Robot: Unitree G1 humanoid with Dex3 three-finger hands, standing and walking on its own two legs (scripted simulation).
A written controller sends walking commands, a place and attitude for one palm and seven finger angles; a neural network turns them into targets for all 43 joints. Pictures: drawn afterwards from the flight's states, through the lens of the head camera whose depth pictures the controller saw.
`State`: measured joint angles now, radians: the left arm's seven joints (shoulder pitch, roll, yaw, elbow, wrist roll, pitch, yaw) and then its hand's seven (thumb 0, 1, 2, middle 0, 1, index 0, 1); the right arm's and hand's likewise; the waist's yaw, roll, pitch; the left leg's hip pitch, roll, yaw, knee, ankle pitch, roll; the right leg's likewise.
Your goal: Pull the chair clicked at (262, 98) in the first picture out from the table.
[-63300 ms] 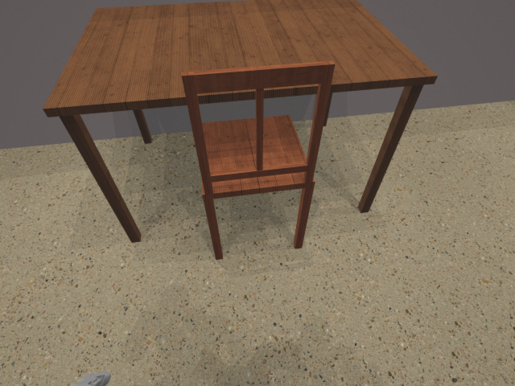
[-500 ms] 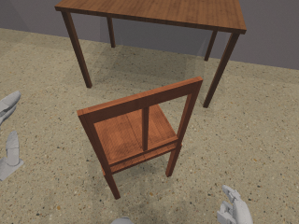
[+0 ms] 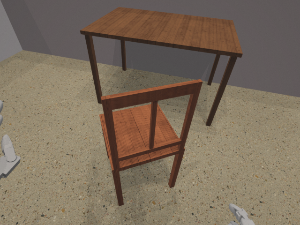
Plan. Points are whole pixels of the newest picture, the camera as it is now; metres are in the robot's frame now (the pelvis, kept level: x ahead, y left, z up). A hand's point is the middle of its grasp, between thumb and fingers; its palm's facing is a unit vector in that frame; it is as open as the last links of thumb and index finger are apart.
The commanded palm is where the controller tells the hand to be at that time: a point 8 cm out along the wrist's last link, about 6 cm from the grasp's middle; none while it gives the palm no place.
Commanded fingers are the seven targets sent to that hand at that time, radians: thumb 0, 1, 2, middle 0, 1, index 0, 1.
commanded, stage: stop stepping back and stand still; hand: left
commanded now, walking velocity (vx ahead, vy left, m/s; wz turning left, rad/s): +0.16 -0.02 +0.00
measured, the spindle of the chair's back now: (152, 126) +0.53 +0.01 -0.09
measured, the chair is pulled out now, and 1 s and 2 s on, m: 0.67 0.67 0.67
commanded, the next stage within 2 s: let the arm hang, fingers relaxed in 0.48 s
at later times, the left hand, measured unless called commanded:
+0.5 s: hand (18, 169) +0.19 +0.28 +0.15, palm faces +0.42 -0.81 -0.41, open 7.4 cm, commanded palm +0.13 +0.31 +0.19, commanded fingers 0.00 0.90 0.90 -0.20 -0.30 -0.20 -0.30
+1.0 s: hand out of the picture -0.03 +0.20 -0.16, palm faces +0.06 -0.98 -0.20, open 6.9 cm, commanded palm none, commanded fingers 0.00 0.90 0.90 -0.20 -0.30 -0.20 -0.30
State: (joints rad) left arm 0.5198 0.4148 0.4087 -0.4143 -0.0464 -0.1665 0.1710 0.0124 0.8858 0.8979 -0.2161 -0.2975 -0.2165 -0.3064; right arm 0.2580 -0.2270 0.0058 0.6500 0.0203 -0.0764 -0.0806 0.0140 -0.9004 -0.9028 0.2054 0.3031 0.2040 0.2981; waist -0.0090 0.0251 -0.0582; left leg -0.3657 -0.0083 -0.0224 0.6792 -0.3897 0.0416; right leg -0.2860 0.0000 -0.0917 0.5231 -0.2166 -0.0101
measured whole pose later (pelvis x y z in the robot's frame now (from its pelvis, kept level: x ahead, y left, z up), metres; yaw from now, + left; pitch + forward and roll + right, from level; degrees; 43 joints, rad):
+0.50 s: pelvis -0.01 +0.01 +0.01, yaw -1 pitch +0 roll -2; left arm 0.56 0.37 0.38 -0.40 -0.05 -0.15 0.14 0.02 0.89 0.90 -0.21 -0.30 -0.21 -0.31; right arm 0.28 -0.22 0.00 0.68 0.02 -0.10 -0.06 0.02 -0.90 -0.90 0.21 0.30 0.21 0.30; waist -0.01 0.02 -0.06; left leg -0.27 0.02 -0.01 0.55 -0.26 0.03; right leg -0.15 0.03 -0.09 0.44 -0.29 -0.02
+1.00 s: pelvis -0.03 +0.01 +0.01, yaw +2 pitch -1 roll -1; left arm 0.33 0.22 0.00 0.91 0.01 0.05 0.02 -0.04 0.99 0.90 -0.21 -0.30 -0.21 -0.30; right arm 0.30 -0.18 0.00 0.96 -0.02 0.02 -0.02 0.00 -0.94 -0.90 0.21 0.30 0.20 0.30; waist 0.01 -0.02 0.07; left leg -0.28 -0.03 -0.04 0.51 -0.21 0.03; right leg -0.20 0.00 -0.06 0.46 -0.25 -0.01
